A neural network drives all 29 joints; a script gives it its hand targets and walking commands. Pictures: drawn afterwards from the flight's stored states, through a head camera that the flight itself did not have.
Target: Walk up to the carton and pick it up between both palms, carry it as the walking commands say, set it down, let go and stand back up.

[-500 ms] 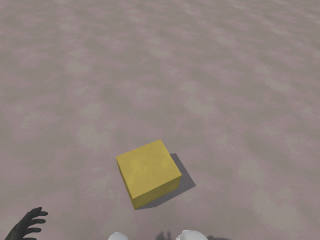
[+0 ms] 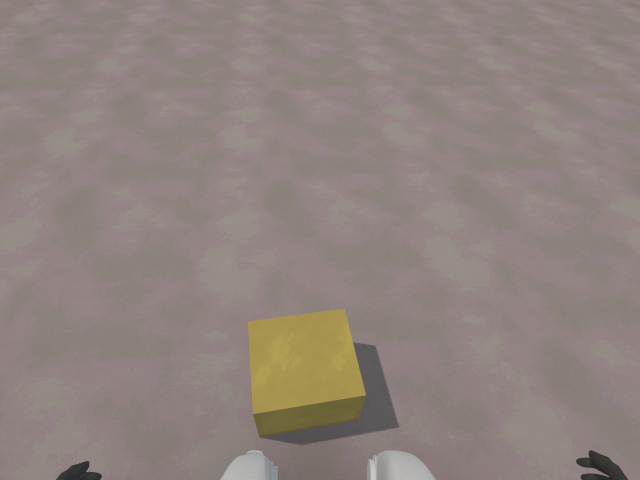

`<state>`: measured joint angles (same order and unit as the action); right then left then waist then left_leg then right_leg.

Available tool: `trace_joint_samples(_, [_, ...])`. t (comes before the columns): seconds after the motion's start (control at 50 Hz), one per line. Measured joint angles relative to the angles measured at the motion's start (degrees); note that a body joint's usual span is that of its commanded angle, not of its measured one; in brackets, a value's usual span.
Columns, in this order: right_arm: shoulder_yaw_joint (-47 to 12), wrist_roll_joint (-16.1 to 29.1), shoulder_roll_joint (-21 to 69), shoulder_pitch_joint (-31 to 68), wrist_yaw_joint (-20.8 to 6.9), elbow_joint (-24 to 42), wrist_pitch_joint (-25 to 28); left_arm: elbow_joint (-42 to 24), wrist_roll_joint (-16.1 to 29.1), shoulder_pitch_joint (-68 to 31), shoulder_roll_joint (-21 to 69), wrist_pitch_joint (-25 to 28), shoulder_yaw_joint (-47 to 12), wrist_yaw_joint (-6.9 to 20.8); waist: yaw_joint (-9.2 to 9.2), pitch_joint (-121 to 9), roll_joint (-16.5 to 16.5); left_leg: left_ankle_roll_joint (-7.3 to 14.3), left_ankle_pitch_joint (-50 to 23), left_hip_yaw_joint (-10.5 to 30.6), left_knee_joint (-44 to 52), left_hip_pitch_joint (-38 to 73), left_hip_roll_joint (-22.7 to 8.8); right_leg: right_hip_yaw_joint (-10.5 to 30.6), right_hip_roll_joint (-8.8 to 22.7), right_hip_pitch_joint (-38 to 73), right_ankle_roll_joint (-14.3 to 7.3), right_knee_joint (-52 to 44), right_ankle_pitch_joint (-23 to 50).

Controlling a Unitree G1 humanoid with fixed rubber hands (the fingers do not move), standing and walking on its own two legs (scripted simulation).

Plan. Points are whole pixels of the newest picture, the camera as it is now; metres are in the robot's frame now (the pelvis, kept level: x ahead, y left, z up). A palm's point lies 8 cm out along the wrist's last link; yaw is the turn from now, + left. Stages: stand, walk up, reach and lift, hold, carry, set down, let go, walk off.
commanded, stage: walk up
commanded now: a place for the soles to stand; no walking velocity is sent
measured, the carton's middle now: (303, 371) +0.52 +0.06 -0.62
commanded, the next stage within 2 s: none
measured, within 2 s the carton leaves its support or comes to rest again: neither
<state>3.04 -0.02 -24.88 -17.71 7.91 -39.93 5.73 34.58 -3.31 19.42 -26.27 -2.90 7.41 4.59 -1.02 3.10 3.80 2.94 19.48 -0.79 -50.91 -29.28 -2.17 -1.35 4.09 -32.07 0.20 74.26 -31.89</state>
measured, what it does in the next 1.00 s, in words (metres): steps on the spot: right foot, then left foot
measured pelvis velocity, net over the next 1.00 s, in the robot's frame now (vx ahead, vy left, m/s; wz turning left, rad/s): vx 0.05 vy -0.05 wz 0.22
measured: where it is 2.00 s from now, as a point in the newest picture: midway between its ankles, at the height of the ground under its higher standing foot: outside the picture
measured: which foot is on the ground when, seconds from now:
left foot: down 0.00-0.08, up 0.10-0.48, down 0.50-1.00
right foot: up 0.00-0.08, down 0.10-1.00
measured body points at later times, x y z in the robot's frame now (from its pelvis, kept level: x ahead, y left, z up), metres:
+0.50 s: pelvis +0.04 -0.08 +0.00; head +0.09 -0.09 +0.44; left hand +0.04 +0.27 -0.06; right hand +0.24 -0.36 -0.10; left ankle +0.10 +0.06 -0.68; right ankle +0.05 -0.19 -0.69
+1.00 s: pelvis +0.05 -0.05 +0.00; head +0.09 -0.05 +0.45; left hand +0.08 +0.31 -0.06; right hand +0.25 -0.33 -0.09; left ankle +0.09 +0.07 -0.69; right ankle +0.08 -0.19 -0.69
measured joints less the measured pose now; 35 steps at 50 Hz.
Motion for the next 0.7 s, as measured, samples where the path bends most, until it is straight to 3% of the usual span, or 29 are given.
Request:
trace_joint_samples(0.06, [-0.05, -0.01, 0.0, -0.38, -0.93, -0.01, -0.07, -0.05, 1.03, 0.01, -1.86, 0.67, 0.63, 0.4, 1.3, -0.07, -0.11, 0.0, 1.2, 2.92, -1.06, -1.12, -1.43, 0.88, 1.11, 0.8, 0.0, -6.76, -0.03])
trace_joint_samples(0.1, [-0.04, 0.0, 0.01, -0.42, -1.76, -0.06, -0.68, -0.07, 1.43, 0.44, -2.97, 1.9, 0.87, -0.21, 0.91, -0.14, 0.24, 0.01, 7.91, 4.88, -5.06, -3.68, -1.36, 0.84, 1.12, 3.74, 0.05, -15.95, -0.23])
trace_joint_samples(0.12, [0.02, 0.0, -0.05, -0.38, -1.88, -0.14, -1.34, 0.0, 1.34, 0.56, -3.05, 2.45, 0.87, -0.91, 0.55, 0.33, -0.1, 0.01, 11.5, 6.67, -9.34, -5.48, -0.36, -0.02, 0.94, 3.36, 0.2, -15.68, 1.42])
trace_joint_samples(0.16, [0.0, -0.01, -0.08, -0.5, -2.33, -0.38, -2.54, 0.15, 1.17, 0.65, -1.54, 2.64, 0.56, -2.49, -0.41, 0.57, -1.49, 0.0, 11.08, 9.3, -18.3, -8.54, 2.4, -2.34, 0.93, 3.28, 0.02, -14.12, 2.24])
trace_joint_samples(0.22, [0.0, 0.0, -0.17, -0.18, -3.63, -0.32, -2.63, 0.35, 1.17, 0.65, 0.9, 3.67, 0.06, -4.25, -3.46, 0.5, -2.41, -0.02, 6.73, 6.71, -22.07, -9.58, 2.88, -2.71, 1.03, 3.83, -0.76, -15.55, 2.95])
trace_joint_samples(0.26, [0.0, 0.0, -0.21, -0.01, -4.33, -0.31, -2.63, 0.35, 1.17, 0.72, 1.82, 4.8, -0.2, -4.77, -4.38, 0.51, -3.35, -0.01, 5.23, 6.15, -21.33, -9.51, 2.86, -3.44, 1.19, 4.3, -1.1, -16.59, 3.1])
trace_joint_samples(0.4, [0.03, 0.0, -0.22, 1.81, -5.47, -0.29, -2.63, 0.39, 1.17, 1.94, 1.93, 7.23, -0.52, -5.98, -4.78, 0.5, -5.49, -0.02, 4.72, 5.57, -12.03, -8.44, 2.85, -5.38, 1.92, 4.45, -1.55, -17.83, 2.24])
trace_joint_samples(0.5, [0.02, 0.0, -0.24, 3.65, -6.16, -0.27, -2.63, 0.4, 1.49, 1.95, 1.45, 7.12, -0.62, -6.21, -4.21, 0.42, -5.62, -0.02, 4.5, 1.52, -2.95, -5.73, 2.82, -6.9, 2.92, 5.29, -1.05, -17.84, 1.0])
trace_joint_samples(0.54, [0.04, 0.0, -0.21, 4.33, -6.43, -0.3, -2.63, 0.43, 2.03, 1.93, 1.4, 6.64, -0.91, -6.21, -3.74, 0.51, -5.09, -0.06, 0.03, 1.09, -1.01, -4.94, 3.41, -6.89, 3.64, 5.62, -0.59, -17.49, 0.71])
trace_joint_samples(0.64, [0.04, 0.0, -0.2, 4.65, -6.46, -0.31, -2.63, 0.39, 3.15, 1.4, 1.8, 6.13, -2.3, -6.36, -0.61, 0.51, -5.53, -0.16, 0.59, 1.88, -0.62, -2.77, 4.05, -3.98, 2.48, 5.59, -0.57, -15.5, -2.46])
trace_joint_samples(0.7, [0.03, 0.0, -0.19, 4.66, -6.49, -0.33, -2.8, 0.37, 3.11, 1.18, 1.38, 6.87, -2.31, -6.33, 0.78, 0.51, -5.47, -0.17, 0.7, 2.23, -0.91, -3.02, 4.07, -3.89, 2.28, 5.91, -0.69, -19.74, -0.25])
